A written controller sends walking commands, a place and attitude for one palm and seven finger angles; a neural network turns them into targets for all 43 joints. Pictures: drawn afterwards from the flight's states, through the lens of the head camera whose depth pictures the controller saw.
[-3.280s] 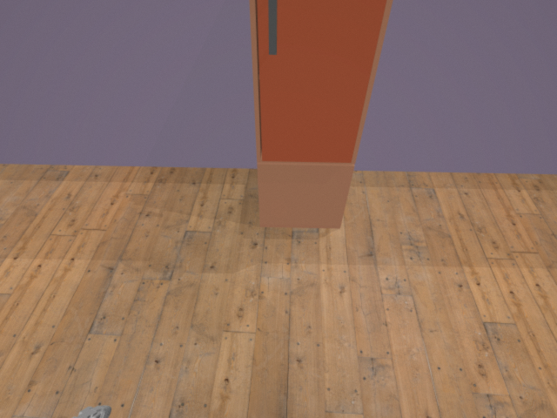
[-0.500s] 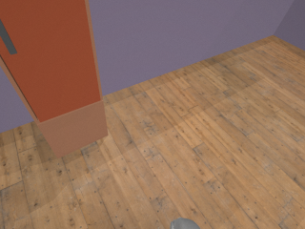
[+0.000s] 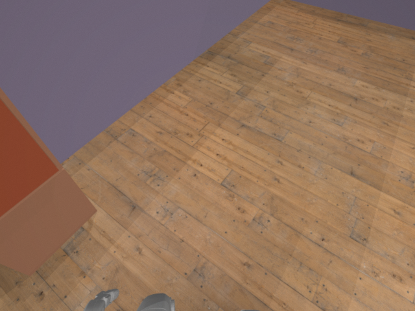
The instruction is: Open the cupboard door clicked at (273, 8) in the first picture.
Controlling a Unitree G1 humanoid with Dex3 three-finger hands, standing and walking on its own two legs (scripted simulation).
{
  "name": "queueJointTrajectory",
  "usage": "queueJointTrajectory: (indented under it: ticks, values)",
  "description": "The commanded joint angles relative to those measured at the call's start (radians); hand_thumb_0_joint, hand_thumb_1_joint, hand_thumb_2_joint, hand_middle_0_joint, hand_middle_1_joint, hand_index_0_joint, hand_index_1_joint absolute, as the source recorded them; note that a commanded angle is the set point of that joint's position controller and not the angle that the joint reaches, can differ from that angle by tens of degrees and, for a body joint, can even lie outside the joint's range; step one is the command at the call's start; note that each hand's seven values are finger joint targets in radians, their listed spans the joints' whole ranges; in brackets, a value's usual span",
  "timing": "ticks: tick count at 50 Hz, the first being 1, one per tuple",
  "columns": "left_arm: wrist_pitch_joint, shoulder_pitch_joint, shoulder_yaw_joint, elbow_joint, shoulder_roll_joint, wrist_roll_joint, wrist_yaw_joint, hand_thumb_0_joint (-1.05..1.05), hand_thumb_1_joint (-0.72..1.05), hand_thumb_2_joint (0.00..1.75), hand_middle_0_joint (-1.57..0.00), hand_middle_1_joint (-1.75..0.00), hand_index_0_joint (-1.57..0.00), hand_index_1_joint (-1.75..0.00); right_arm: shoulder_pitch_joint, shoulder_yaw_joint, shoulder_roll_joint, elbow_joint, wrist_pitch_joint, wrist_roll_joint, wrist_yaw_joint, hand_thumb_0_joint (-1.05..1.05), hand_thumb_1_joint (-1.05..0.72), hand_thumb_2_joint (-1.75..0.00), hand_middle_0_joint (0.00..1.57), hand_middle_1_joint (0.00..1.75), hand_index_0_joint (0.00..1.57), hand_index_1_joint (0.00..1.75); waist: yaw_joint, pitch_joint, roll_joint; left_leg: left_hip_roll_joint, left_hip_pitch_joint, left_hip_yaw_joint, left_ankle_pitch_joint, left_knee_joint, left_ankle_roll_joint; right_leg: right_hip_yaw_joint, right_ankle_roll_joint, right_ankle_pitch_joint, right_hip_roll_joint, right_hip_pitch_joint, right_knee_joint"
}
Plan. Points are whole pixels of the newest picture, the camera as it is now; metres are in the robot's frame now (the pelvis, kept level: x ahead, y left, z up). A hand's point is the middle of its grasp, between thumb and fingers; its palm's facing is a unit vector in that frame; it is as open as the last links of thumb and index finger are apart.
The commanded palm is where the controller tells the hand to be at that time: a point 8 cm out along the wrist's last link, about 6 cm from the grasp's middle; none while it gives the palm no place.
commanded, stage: walk to a spot facing it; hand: left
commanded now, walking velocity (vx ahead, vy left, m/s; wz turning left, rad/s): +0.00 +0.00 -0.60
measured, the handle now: out of the picture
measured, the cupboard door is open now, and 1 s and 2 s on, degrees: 0 0 0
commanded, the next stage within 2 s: turn to face it in 1.36 s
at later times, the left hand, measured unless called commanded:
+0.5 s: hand out of the picture +0.10 +0.26 -0.16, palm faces -0.22 -0.95 -0.20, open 7.4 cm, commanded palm none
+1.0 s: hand (144, 306) +0.15 +0.14 -0.14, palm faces -0.53 -0.82 -0.22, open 7.4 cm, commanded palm none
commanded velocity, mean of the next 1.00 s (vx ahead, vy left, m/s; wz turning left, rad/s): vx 0.06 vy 0.00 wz -0.60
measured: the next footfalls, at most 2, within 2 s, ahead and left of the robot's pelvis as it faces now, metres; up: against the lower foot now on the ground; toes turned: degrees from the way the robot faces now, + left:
left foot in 0.24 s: +0.08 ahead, +0.16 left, +0.00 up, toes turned -5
right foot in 0.68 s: -0.05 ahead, -0.08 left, +0.00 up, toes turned -32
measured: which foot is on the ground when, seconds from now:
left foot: up 0.00-0.22, down 0.24-0.68, up 0.70-1.00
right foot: down 0.00-0.24, up 0.26-0.66, down 0.68-1.00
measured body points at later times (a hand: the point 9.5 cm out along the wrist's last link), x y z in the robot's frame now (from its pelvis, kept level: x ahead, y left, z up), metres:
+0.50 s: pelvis -0.01 +0.06 +0.02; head +0.02 +0.08 +0.46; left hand +0.11 +0.31 -0.14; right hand +0.02 -0.20 -0.11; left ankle +0.04 +0.16 -0.73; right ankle -0.06 -0.08 -0.65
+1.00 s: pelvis -0.03 +0.03 +0.01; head -0.02 +0.02 +0.46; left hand +0.18 +0.18 -0.12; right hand -0.13 -0.22 -0.13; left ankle +0.06 +0.14 -0.68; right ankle -0.08 -0.06 -0.73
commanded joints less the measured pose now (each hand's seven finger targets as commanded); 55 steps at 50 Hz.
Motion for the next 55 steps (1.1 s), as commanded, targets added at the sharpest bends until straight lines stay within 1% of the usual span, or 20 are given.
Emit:
queueJointTrajectory:
  ticks: [1, 7, 10, 11, 12, 13, 16, 18, 25, 29, 32, 33, 34, 35, 39, 44, 49, 53, 54, 55]
  values:
    - [-0.019, 0.008, 0.056, -0.074, 0.204, 0.010, 0.011, 0.00, 0.90, 0.90, -0.20, -0.30, -0.20, -0.30, 0.022, -0.029, -0.088, -0.087, -0.017, -0.003, -0.003, 0.00, -0.90, -0.90, 0.20, 0.30, 0.20, 0.30, 0.020, -0.109, -0.120, -0.022, 0.014, -0.018, 0.059, -0.111, -0.007, 0.283, -0.123, 0.294, -0.237, -0.026, -0.258]
    - [-0.005, 0.047, 0.071, -0.083, 0.229, 0.013, -0.003, 0.00, 0.90, 0.90, -0.20, -0.30, -0.20, -0.30, -0.054, -0.027, -0.100, -0.143, -0.038, 0.008, -0.005, 0.00, -0.90, -0.90, 0.20, 0.30, 0.20, 0.30, 0.051, -0.157, -0.187, -0.090, 0.091, -0.011, 0.037, -0.385, 0.012, 0.392, -0.120, 0.258, -0.211, 0.027, -0.218]
    - [0.006, 0.017, 0.070, -0.094, 0.215, 0.003, -0.002, 0.00, 0.90, 0.90, -0.20, -0.30, -0.20, -0.30, 0.022, -0.029, -0.119, -0.129, -0.053, 0.013, -0.016, 0.00, -0.90, -0.90, 0.20, 0.30, 0.20, 0.30, 0.003, -0.190, -0.178, -0.101, 0.303, -0.007, 0.180, -0.685, 0.028, 0.396, -0.049, 0.248, -0.169, -0.056, -0.128]
    - [0.010, 0.022, 0.061, -0.106, 0.168, -0.004, -0.005, 0.00, 0.90, 0.90, -0.20, -0.30, -0.20, -0.30, 0.052, -0.037, -0.168, -0.126, -0.062, 0.010, -0.020, 0.00, -0.90, -0.90, 0.20, 0.30, 0.20, 0.30, -0.010, -0.204, -0.022, 0.019, 0.413, -0.133, 0.166, -0.823, 0.065, 0.325, 0.005, 0.105, -0.083, -0.165, -0.013]
    - [0.012, 0.058, 0.052, -0.125, 0.111, -0.010, -0.018, 0.00, 0.90, 0.90, -0.20, -0.30, -0.20, -0.30, 0.024, -0.054, -0.274, -0.150, -0.063, -0.005, -0.017, 0.00, -0.90, -0.90, 0.20, 0.30, 0.20, 0.30, 0.011, -0.171, 0.286, 0.286, 0.450, -0.387, 0.209, -0.923, 0.155, 0.155, 0.070, -0.254, 0.043, -0.344, 0.236]
    - [0.019, 0.060, 0.060, -0.112, 0.150, 0.010, -0.016, 0.00, 0.90, 0.90, -0.20, -0.30, -0.20, -0.30, -0.022, -0.054, -0.275, -0.156, -0.059, -0.006, -0.017, 0.00, -0.90, -0.90, 0.20, 0.30, 0.20, 0.30, 0.007, -0.133, 0.301, 0.371, 0.309, -0.425, 0.144, -0.951, 0.206, 0.125, 0.096, -0.310, -0.005, -0.324, 0.448]
    - [0.023, 0.111, 0.081, -0.062, 0.158, 0.015, -0.042, 0.00, 0.90, 0.90, -0.20, -0.30, -0.20, -0.30, -0.171, -0.029, -0.185, -0.193, -0.067, -0.007, -0.018, 0.00, -0.90, -0.90, 0.20, 0.30, 0.20, 0.30, 0.082, -0.066, 0.140, 0.205, 0.178, -0.151, 0.180, -0.924, 0.178, 0.089, 0.108, -0.142, -0.049, -0.276, 0.642]
    - [0.029, 0.120, 0.074, -0.058, 0.132, 0.009, -0.046, 0.00, 0.90, 0.90, -0.20, -0.30, -0.20, -0.30, -0.134, -0.030, -0.177, -0.181, -0.068, -0.007, -0.018, 0.00, -0.90, -0.90, 0.20, 0.30, 0.20, 0.30, 0.066, -0.101, 0.151, 0.174, 0.262, -0.069, 0.273, -0.893, 0.181, 0.066, 0.123, -0.109, -0.057, -0.277, 0.625]
    - [0.027, 0.020, 0.053, -0.080, 0.095, 0.006, -0.047, 0.00, 0.90, 0.90, -0.20, -0.30, -0.20, -0.30, -0.004, -0.058, -0.210, -0.112, -0.062, -0.008, -0.008, 0.00, -0.90, -0.90, 0.20, 0.30, 0.20, 0.30, -0.004, -0.108, 0.166, 0.239, 0.365, 0.006, 0.433, -0.848, 0.215, -0.018, 0.124, -0.180, -0.093, -0.193, 0.316]
    - [0.015, 0.032, 0.046, -0.077, 0.083, 0.003, -0.041, 0.00, 0.90, 0.90, -0.20, -0.30, -0.20, -0.30, -0.008, -0.072, -0.233, -0.095, -0.055, -0.012, 0.001, 0.00, -0.90, -0.90, 0.20, 0.30, 0.20, 0.30, 0.004, -0.138, 0.219, 0.267, 0.358, 0.051, 0.513, -0.776, 0.203, -0.056, 0.100, -0.196, -0.071, -0.098, 0.170]
    - [-0.004, 0.110, 0.052, -0.053, 0.122, 0.005, -0.031, 0.00, 0.90, 0.90, -0.20, -0.30, -0.20, -0.30, -0.003, -0.072, -0.222, -0.091, -0.050, -0.005, 0.009, 0.00, -0.90, -0.90, 0.20, 0.30, 0.20, 0.30, 0.053, -0.192, 0.130, 0.226, 0.256, 0.137, 0.486, -0.569, 0.110, -0.061, 0.064, 0.043, -0.063, 0.145, -0.142]
    - [-0.019, 0.148, 0.067, -0.041, 0.222, 0.014, -0.018, 0.00, 0.90, 0.90, -0.20, -0.30, -0.20, -0.30, 0.020, -0.060, -0.165, -0.107, -0.045, 0.002, 0.015, 0.00, -0.90, -0.90, 0.20, 0.30, 0.20, 0.30, 0.077, -0.210, -0.127, 0.141, 0.044, 0.190, 0.251, -0.371, 0.036, 0.164, -0.001, 0.229, -0.245, 0.332, -0.248]
    - [-0.024, 0.202, 0.085, -0.026, 0.311, 0.008, -0.003, 0.00, 0.90, 0.90, -0.20, -0.30, -0.20, -0.30, -0.057, -0.035, -0.104, -0.164, -0.039, -0.002, 0.018, 0.00, -0.90, -0.90, 0.20, 0.30, 0.20, 0.30, 0.115, -0.191, -0.329, 0.011, -0.183, 0.130, -0.165, -0.156, -0.004, 0.430, -0.104, 0.593, -0.446, 0.350, -0.252]
    - [-0.019, 0.232, 0.090, -0.020, 0.308, 0.002, 0.009, 0.00, 0.90, 0.90, -0.20, -0.30, -0.20, -0.30, -0.103, -0.033, -0.128, -0.177, -0.028, 0.001, 0.001, 0.00, -0.90, -0.90, 0.20, 0.30, 0.20, 0.30, 0.137, -0.207, -0.272, 0.013, -0.184, -0.007, -0.163, -0.065, 0.011, 0.396, -0.153, 0.624, -0.439, 0.310, -0.233]
    - [-0.015, 0.032, 0.061, -0.064, 0.212, 0.002, 0.010, 0.00, 0.90, 0.90, -0.20, -0.30, -0.20, -0.30, -0.054, -0.038, -0.136, -0.111, -0.017, -0.006, 0.002, 0.00, -0.90, -0.90, 0.20, 0.30, 0.20, 0.30, 0.042, -0.147, -0.165, 0.012, -0.110, -0.026, 0.056, -0.047, -0.012, 0.249, -0.110, 0.388, -0.278, 0.174, -0.233]
    - [-0.021, 0.063, 0.062, -0.051, 0.225, 0.005, -0.003, 0.00, 0.90, 0.90, -0.20, -0.30, -0.20, -0.30, -0.083, -0.041, -0.147, -0.127, -0.022, -0.015, 0.018, 0.00, -0.90, -0.90, 0.20, 0.30, 0.20, 0.30, 0.071, -0.080, -0.163, -0.020, -0.083, -0.006, 0.080, -0.186, -0.014, 0.352, -0.117, -0.108, -0.252, 0.111, -0.349]
    - [-0.031, 0.086, 0.067, -0.044, 0.248, 0.008, -0.009, 0.00, 0.90, 0.90, -0.20, -0.30, -0.20, -0.30, -0.098, -0.037, -0.142, -0.152, -0.049, -0.008, 0.024, 0.00, -0.90, -0.90, 0.20, 0.30, 0.20, 0.30, 0.082, -0.088, -0.159, -0.062, -0.013, -0.010, 0.030, -0.369, 0.008, 0.443, -0.138, -0.212, -0.253, 0.116, -0.357]
    - [-0.023, 0.033, 0.065, -0.057, 0.227, 0.001, -0.017, 0.00, 0.90, 0.90, -0.20, -0.30, -0.20, -0.30, 0.049, -0.030, -0.131, -0.115, -0.074, -0.001, 0.008, 0.00, -0.90, -0.90, 0.20, 0.30, 0.20, 0.30, 0.009, -0.090, -0.140, -0.108, 0.335, 0.031, 0.145, -0.698, 0.032, 0.409, -0.075, -0.214, -0.158, -0.094, -0.237]
    - [-0.021, 0.022, 0.053, -0.072, 0.174, -0.003, -0.022, 0.00, 0.90, 0.90, -0.20, -0.30, -0.20, -0.30, 0.122, -0.036, -0.176, -0.093, -0.083, -0.002, -0.005, 0.00, -0.90, -0.90, 0.20, 0.30, 0.20, 0.30, -0.026, -0.112, -0.010, -0.014, 0.501, -0.059, 0.061, -0.816, 0.053, 0.341, -0.027, -0.251, -0.078, -0.234, -0.104]
    - [-0.017, 0.028, 0.041, -0.098, 0.100, -0.011, -0.036, 0.00, 0.90, 0.90, -0.20, -0.30, -0.20, -0.30, 0.181, -0.059, -0.286, -0.086, -0.084, -0.018, -0.009, 0.00, -0.90, -0.90, 0.20, 0.30, 0.20, 0.30, -0.051, -0.108, 0.310, 0.258, 0.568, -0.400, -0.241, -0.971, 0.131, 0.161, 0.033, -0.340, 0.061, -0.424, 0.199]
